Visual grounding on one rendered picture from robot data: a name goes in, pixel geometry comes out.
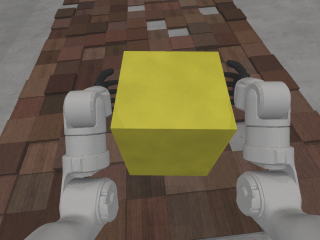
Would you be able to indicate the left robot forearm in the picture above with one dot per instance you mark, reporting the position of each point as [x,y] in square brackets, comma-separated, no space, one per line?
[84,115]

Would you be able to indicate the right robot upper arm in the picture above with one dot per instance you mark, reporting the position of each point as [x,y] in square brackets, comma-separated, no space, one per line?
[273,200]

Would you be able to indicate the robot right hand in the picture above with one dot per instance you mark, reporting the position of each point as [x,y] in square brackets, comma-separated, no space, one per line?
[236,77]

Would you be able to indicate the left robot upper arm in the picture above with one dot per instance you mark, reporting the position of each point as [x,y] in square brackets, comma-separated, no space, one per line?
[87,204]

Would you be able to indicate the right robot forearm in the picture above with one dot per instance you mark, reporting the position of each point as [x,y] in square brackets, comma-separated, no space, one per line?
[267,107]

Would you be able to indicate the robot left hand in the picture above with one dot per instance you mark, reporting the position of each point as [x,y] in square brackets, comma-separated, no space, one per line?
[100,82]

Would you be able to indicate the carton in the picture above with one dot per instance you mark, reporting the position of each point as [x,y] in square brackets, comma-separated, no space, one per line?
[172,114]

